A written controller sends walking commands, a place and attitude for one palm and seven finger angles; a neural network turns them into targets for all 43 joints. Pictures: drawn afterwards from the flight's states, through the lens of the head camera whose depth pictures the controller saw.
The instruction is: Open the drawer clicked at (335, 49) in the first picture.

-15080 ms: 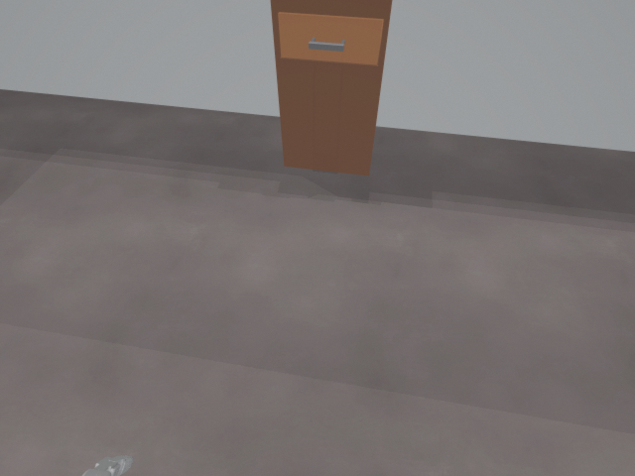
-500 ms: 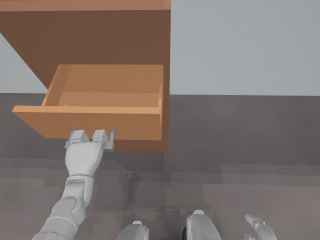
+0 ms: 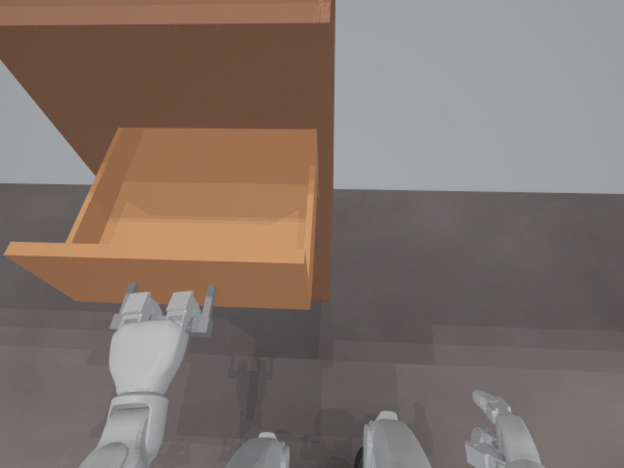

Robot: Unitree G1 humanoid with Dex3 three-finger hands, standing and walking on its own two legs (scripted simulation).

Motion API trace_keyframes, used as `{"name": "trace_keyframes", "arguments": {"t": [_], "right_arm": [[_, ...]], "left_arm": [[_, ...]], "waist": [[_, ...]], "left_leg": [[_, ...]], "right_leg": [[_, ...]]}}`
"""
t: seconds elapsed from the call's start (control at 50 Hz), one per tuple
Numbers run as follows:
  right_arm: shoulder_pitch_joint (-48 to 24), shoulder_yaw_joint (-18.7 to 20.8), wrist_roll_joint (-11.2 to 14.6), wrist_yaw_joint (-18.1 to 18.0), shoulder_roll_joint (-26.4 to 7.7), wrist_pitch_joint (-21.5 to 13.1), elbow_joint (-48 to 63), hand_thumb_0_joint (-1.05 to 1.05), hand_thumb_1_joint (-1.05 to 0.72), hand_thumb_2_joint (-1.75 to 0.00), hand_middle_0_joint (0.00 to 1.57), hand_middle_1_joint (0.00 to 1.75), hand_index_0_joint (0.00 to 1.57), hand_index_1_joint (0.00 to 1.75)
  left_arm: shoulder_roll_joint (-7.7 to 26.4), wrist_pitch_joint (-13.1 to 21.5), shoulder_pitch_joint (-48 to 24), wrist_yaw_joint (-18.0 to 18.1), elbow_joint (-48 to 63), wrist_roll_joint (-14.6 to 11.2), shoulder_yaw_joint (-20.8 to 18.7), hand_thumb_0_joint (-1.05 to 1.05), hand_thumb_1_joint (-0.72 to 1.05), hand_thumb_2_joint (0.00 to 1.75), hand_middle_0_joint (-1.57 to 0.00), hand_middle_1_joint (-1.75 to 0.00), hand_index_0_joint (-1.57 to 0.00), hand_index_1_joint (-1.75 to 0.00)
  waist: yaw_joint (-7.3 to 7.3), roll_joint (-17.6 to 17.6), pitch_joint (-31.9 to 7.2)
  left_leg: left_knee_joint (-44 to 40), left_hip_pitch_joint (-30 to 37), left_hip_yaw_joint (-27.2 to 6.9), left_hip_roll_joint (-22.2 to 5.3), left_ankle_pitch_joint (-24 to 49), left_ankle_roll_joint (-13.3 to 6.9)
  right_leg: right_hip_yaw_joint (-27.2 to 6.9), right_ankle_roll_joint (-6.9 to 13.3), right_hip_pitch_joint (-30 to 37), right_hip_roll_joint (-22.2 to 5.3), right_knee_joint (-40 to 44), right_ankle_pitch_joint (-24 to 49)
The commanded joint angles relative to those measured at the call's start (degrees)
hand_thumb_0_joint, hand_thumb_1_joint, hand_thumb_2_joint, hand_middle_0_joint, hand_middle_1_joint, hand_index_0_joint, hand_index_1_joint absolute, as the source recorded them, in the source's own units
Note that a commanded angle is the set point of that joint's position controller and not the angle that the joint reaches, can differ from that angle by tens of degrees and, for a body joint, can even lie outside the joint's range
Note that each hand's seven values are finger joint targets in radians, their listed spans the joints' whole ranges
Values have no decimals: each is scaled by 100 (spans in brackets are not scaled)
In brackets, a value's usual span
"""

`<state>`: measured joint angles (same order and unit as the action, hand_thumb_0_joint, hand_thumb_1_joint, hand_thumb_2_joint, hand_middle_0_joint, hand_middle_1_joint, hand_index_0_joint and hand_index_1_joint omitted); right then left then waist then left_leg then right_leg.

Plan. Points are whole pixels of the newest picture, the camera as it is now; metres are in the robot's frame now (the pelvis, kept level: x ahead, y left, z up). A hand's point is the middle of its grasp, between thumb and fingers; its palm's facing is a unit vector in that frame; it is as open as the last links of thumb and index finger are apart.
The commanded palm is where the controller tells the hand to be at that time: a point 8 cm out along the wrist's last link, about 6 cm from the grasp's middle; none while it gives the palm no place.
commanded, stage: pull the drawer open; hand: left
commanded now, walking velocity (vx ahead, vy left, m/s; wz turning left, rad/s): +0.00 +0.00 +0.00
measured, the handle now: (166, 309) +0.32 +0.23 -0.04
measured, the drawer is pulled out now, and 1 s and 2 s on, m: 0.23 0.30 0.30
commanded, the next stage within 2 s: open the thumb to release the handle in 0.84 s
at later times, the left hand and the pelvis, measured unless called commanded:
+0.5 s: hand (154, 414) +0.19 +0.22 -0.06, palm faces -0.04 -0.07 -1.00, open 5.6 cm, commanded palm +0.16 +0.22 -0.01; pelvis +0.00 -0.01 -0.02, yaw +0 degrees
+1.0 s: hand (151, 417) +0.19 +0.22 -0.06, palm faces -0.07 -0.06 -1.00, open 5.8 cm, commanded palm +0.16 +0.23 -0.01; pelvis +0.00 -0.01 -0.03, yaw +0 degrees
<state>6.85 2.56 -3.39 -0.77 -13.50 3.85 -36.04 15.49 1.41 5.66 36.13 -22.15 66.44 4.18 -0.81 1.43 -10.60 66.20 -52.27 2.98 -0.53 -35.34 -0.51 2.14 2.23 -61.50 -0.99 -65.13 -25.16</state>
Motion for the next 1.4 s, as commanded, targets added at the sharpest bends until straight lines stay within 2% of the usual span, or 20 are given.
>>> {"name": "trace_keyframes", "arguments": {"t": [0.0, 0.08, 0.14, 0.28, 0.46, 0.52, 0.66, 0.78, 0.9, 0.92, 0.94, 1.02, 1.06, 1.1, 1.12, 1.2, 1.22, 1.26, 1.32, 1.38], "right_arm": [[-196, 221, 9, -33, -656, -226, 782, 0, -90, -90, 20, 30, 20, 30], [-257, 207, 0, -18, -635, -246, 842, 0, -90, -90, 20, 30, 20, 30], [-305, 181, -7, -33, -602, -265, 896, 0, -90, -90, 20, 30, 20, 30], [-427, 138, -81, 27, -560, -313, 1021, 0, -90, -90, 20, 30, 20, 30], [-472, 124, -149, -1, -546, -344, 1062, 0, -90, -90, 20, 30, 20, 30], [-469, 105, -138, 8, -533, -334, 1145, 0, -90, -90, 20, 30, 20, 30], [-559, 39, -101, 63, -474, -332, 1328, 0, -90, -90, 20, 30, 20, 30], [-556, 48, -159, 141, -443, -350, 1344, 0, -90, -90, 20, 30, 20, 30], [-585, 45, -202, 175, -444, -342, 1337, 0, -90, -90, 20, 30, 20, 30], [-479, 104, -253, 125, -636, -278, 1124, 0, -90, -90, 20, 30, 20, 30], [-405, 152, -272, 75, -569, -301, 1141, 0, -90, -90, 20, 30, 20, 30], [-314, 183, -226, 54, -592, -332, 1144, 0, -90, -90, 20, 30, 20, 30], [-356, 180, -194, 37, -610, -284, 1154, 0, -90, -90, 20, 30, 20, 30], [-403, 131, -157, -32, -597, -265, 1140, 0, -90, -90, 20, 30, 20, 30], [-407, 128, -133, -48, -569, -271, 1133, 0, -90, -90, 20, 30, 20, 30], [-449, 89, -114, -86, -602, -271, 1094, 0, -90, -90, 20, 30, 20, 30], [-453, 93, -106, -89, -589, -283, 1101, 0, -90, -90, 20, 30, 20, 30], [-453, 110, -108, -77, -600, -303, 1095, 0, -90, -90, 20, 30, 20, 30], [-477, 79, -99, -93, -578, -310, 1086, 0, -90, -90, 20, 30, 20, 30], [-495, 94, -106, -86, -587, -319, 1087, 0, -90, -90, 20, 30, 20, 30]], "left_arm": [[740, -63, 244, 263, 1109, -84, -497, 0, 90, 90, -40, -135, -40, -135], [643, -104, 625, 265, 1333, -99, -391, 0, 90, 90, -40, -135, -40, -135], [737, -59, 1209, 269, 1461, -155, -569, 0, 90, 90, -40, -135, -40, -135], [701, 181, 1985, 269, 1992, -132, -577, 0, 90, 90, -40, -135, -40, -135], [839, 376, 2121, 320, 2201, -65, -763, 0, 90, 90, -40, -135, -40, -135], [886, 369, 2528, 280, 2374, -146, -827, 0, 90, 90, -40, -135, -40, -135], [773, 417, 3427, 85, 2617, -322, -705, 0, 90, 90, -40, -135, -40, -135], [811, 650, 3956, 82, 2806, -268, -827, 0, 90, 90, -40, -135, -40, -135], [863, 768, 3994, 92, 2914, -285, -993, 0, 90, 90, -40, -135, -40, -135], [1161, 745, 2145, 221, 2901, -106, -1035, 0, 90, 90, -40, -135, -40, -135], [1115, 788, 2291, 319, 2747, -32, -1246, 0, 83, 87, -40, -134, -40, -134], [1016, 613, 2698, 347, 2666, -206, -1169, 0, 55, 75, -38, -131, -38, -131], [851, 458, 2605, 285, 2702, -287, -906, 0, 41, 69, -36, -130, -36, -130], [967, 411, 2502, 244, 2514, -319, -1012, 0, 27, 63, -35, -128, -35, -128], [973, 419, 2628, 236, 2395, -302, -1016, 0, 20, 60, -35, -127, -35, -127], [1025, 368, 2138, 237, 2353, -227, -916, 0, -8, 48, -33, -124, -33, -124], [1016, 377, 2272, 250, 2285, -204, -934, 0, -15, 45, -32, -124, -32, -124], [951, 366, 2187, 246, 2333, -185, -808, 0, -29, 39, -32, -122, -32, -122], [978, 361, 2270, 227, 2183, -238, -871, 0, -50, 30, -30, -120, -30, -120], [921, 346, 2086, 228, 2202, -220, -763, 0, -50, 30, -30, -120, -30, -120]], "waist": [[-103, -267, -1820], [-95, -290, -1714], [-188, -448, -1737], [-232, -333, -1618], [-206, -351, -1457], [-323, -300, -1726], [-414, -455, -1534], [-503, -259, -1640], [-452, -296, -1727], [-1, -467, -1527], [-197, -300, -1672], [-269, -209, -2089], [-172, -313, -1988], [-166, -630, -1904], [-234, -609, -1848], [-135, -552, -1659], [-225, -409, -1668], [-196, -259, -1608], [-201, -399, -1532], [-149, -271, -1364]], "left_leg": [[-776, 430, -162, 278, 2143, -32], [-785, 451, -171, 265, 2029, -19], [-736, 346, -142, 283, 2071, -20], [-584, 291, -163, 284, 2029, -19], [-341, 43, -180, 316, 1593, -29], [-336, 122, -167, 325, 1814, -22], [-371, -154, -151, 345, 1693, -35], [-289, -127, -159, 347, 1948, -9], [-179, -166, -197, 331, 2207, -20], [78, -246, -253, 287, 1920, -25], [44, -295, -212, 290, 1850, -24], [-39, 113, -191, 307, 2275, 12], [-92, 96, -183, 298, 2195, -7], [-141, -148, -191, 296, 1957, -47], [-186, -181, -171, 308, 1889, -34], [-251, -175, -170, 293, 1526, -67], [-288, -146, -155, 306, 1507, -47], [-325, -17, -160, 299, 1512, -40], [-327, -154, -147, 308, 1400, -56], [-333, -173, -133, 312, 1263, -61]], "right_leg": [[-247, 98, 2151, 172, 745, 1830], [-229, 85, 2055, 176, 746, 1657], [-292, 84, 2230, 163, 712, 1875], [-304, 114, 1958, 165, 564, 1757], [-357, 101, 1509, 134, 478, 1123], [-351, 112, 1674, 141, 382, 1386], [-458, 108, 1949, 132, 443, 1481], [-528, 163, 1832, 166, 249, 1775], [-478, 172, 1761, 184, 102, 2141], [-588, 117, 1121, 129, 67, 1892], [-453, 88, 1277, 118, 12, 1716], [-400, 109, 1474, 132, 33, 2017], [-351, 68, 1602, 110, 165, 2035], [-327, 44, 1809, 103, 225, 1959], [-348, 37, 1851, 102, 243, 1876], [-332, 41, 1670, 107, 420, 1298], [-336, 47, 1661, 107, 406, 1186], [-324, 63, 1572, 117, 459, 1105], [-354, 52, 1668, 106, 512, 1012], [-402, 54, 1602, 88, 624, 810]]}}
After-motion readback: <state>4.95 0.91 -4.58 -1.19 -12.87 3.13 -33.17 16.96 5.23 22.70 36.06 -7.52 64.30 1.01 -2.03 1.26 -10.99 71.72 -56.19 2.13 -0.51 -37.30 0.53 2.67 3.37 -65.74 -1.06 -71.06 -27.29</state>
